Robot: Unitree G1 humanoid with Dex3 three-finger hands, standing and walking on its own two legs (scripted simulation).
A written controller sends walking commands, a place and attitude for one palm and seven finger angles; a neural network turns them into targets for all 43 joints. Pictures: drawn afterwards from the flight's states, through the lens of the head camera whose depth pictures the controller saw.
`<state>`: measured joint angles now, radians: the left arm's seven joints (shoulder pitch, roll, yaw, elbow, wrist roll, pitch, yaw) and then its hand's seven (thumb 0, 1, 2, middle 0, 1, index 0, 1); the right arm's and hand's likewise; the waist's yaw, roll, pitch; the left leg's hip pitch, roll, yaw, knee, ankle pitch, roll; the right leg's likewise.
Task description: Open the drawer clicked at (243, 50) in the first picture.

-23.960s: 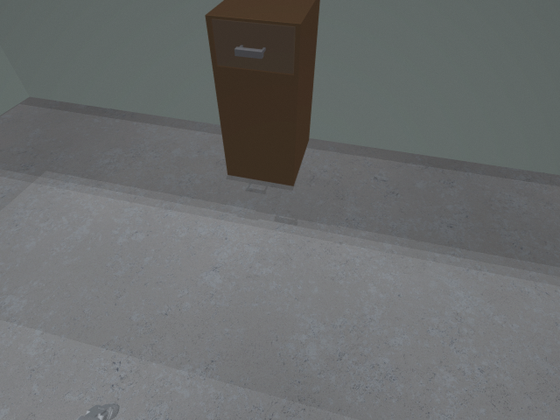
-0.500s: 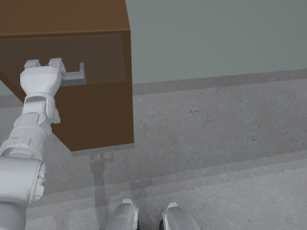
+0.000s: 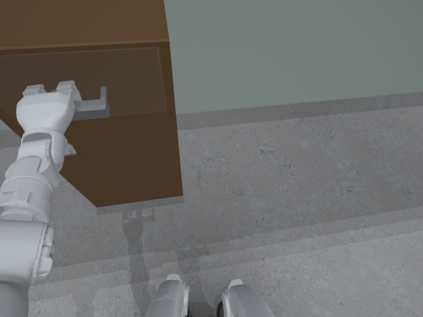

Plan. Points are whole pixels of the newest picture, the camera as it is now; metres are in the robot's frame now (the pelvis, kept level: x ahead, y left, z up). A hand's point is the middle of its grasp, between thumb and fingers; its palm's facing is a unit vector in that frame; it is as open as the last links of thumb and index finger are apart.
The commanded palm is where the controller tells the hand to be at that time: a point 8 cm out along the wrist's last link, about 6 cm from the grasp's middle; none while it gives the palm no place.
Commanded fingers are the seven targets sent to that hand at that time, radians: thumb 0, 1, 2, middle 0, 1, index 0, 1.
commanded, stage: close the thumb around the handle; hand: left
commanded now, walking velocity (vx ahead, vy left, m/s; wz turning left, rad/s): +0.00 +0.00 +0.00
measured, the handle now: (78, 101) +0.52 +0.26 +0.03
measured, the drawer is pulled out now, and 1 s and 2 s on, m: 0.00 0.00 0.02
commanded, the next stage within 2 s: pull the drawer open in 0.40 s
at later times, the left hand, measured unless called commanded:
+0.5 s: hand (61, 128) +0.47 +0.30 +0.01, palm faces -0.03 -0.02 -1.00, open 5.7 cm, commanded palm +0.46 +0.27 +0.04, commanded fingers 0.00 0.90 0.90 -0.40 -1.35 -0.40 -1.35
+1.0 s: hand (61, 129) +0.47 +0.29 +0.01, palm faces +0.00 -0.04 -1.00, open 5.7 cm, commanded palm +0.44 +0.27 +0.04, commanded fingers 0.00 0.90 0.90 -0.40 -1.35 -0.40 -1.35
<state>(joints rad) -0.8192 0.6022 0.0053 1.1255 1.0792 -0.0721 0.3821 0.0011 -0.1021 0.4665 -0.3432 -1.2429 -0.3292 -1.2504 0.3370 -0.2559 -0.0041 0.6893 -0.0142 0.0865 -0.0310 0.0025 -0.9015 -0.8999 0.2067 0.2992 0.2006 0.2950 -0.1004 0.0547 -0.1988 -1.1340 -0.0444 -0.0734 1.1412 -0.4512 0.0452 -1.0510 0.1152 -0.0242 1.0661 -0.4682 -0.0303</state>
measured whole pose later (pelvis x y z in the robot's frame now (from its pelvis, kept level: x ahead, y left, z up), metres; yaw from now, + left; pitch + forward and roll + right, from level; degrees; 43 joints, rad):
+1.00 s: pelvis +0.04 +0.03 +0.02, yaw -2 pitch +24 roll -5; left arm -0.61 0.49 0.01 0.94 1.08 -0.04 0.45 0.02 0.68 0.84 -0.41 -1.35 -0.42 -1.35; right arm 0.33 -0.25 -0.05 0.67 -0.02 0.16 0.02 0.00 -0.90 -0.90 0.21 0.30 0.20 0.29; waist -0.05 0.06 -0.22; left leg -0.99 -0.05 -0.03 1.06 -0.49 0.09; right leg -0.91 0.11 0.03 0.97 -0.49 0.00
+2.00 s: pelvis +0.04 +0.02 +0.02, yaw -2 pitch +22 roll -4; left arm -0.49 0.47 0.01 0.84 1.07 -0.02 0.41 0.02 0.69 0.81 -0.41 -1.35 -0.42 -1.35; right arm 0.30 -0.24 -0.05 0.64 -0.01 0.17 0.01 0.00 -0.90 -0.90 0.21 0.30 0.20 0.29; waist -0.04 0.05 -0.22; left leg -0.93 -0.04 -0.02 1.03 -0.49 0.08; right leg -0.86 0.10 0.03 0.95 -0.49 -0.01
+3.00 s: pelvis +0.05 +0.02 +0.03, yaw -2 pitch +22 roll -4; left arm -0.40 0.45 -0.01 0.73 1.06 0.03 0.40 0.02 0.69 0.81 -0.41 -1.35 -0.42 -1.35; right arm 0.29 -0.24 -0.05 0.64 -0.01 0.16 0.01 0.00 -0.90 -0.90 0.21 0.30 0.20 0.29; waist -0.03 0.05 -0.22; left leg -0.90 -0.05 -0.02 1.01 -0.49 0.08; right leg -0.82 0.10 0.04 0.93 -0.49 -0.01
